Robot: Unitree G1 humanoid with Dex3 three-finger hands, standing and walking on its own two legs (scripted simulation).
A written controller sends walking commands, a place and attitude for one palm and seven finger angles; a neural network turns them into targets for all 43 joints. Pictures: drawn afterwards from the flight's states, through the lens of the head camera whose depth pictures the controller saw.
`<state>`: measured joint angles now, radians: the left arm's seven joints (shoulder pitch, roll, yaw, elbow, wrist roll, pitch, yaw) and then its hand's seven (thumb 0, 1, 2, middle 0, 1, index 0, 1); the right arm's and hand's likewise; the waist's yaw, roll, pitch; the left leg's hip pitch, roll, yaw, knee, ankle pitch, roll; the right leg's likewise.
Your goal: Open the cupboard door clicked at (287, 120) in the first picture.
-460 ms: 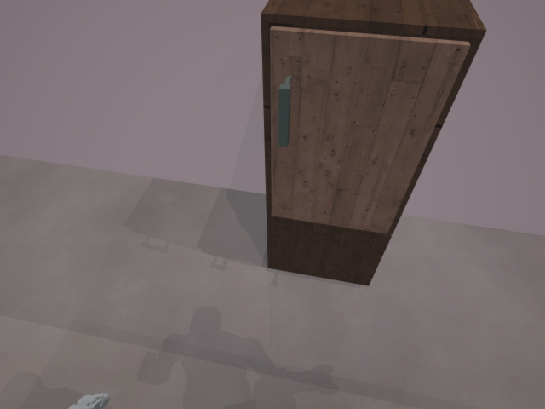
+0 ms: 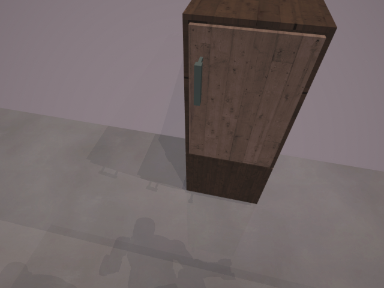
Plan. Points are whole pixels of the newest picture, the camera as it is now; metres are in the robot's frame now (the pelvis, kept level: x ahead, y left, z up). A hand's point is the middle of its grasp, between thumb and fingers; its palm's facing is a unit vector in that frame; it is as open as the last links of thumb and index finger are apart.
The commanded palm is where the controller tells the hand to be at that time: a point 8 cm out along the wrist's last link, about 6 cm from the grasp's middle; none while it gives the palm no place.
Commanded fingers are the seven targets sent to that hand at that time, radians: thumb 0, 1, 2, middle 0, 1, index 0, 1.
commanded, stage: stand and wait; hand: left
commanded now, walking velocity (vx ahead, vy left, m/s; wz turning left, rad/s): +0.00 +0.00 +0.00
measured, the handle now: (199, 81) +0.73 +0.03 +0.04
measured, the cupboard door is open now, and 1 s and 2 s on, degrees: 0 0 0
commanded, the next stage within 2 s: look at it before walking up in 0.36 s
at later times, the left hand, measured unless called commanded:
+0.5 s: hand out of the picture +0.06 +0.23 -0.15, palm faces -0.02 -0.95 -0.32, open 7.4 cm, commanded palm none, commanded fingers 0.00 0.90 0.90 -0.20 -0.30 -0.20 -0.30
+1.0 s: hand out of the picture +0.05 +0.23 -0.16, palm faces -0.02 -0.95 -0.31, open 7.4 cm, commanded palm none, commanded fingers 0.00 0.90 0.90 -0.20 -0.30 -0.20 -0.30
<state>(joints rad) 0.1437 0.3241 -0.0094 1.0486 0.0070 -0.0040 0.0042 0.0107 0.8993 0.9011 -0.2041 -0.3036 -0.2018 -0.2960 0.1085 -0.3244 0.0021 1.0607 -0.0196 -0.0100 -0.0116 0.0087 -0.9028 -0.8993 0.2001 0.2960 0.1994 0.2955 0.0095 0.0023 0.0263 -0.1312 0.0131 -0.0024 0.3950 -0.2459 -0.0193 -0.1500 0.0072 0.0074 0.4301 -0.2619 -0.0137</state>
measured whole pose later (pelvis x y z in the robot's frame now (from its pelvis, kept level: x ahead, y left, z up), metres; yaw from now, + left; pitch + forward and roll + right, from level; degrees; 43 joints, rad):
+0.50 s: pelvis -0.01 -0.01 +0.00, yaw +0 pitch -1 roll +0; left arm 0.15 0.31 -0.01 1.09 0.01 -0.01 0.00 0.01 0.90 0.90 -0.20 -0.30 -0.20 -0.30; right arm 0.15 -0.31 0.01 1.12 -0.02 -0.01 -0.01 0.01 -0.90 -0.90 0.20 0.30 0.20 0.30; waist 0.00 0.01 0.02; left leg -0.12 0.03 0.00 0.35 -0.21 -0.03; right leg -0.14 0.02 0.01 0.38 -0.22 -0.02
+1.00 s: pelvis -0.01 +0.00 +0.00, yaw +0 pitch -1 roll +0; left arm 0.16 0.31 -0.01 1.10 0.01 -0.01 0.01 0.01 0.90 0.90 -0.20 -0.30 -0.20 -0.30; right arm 0.15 -0.30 0.01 1.12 -0.02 -0.01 -0.01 0.01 -0.90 -0.90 0.20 0.30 0.20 0.30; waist 0.01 0.00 0.03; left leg -0.13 0.03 0.00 0.35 -0.21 -0.03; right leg -0.14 0.02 0.01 0.37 -0.22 -0.02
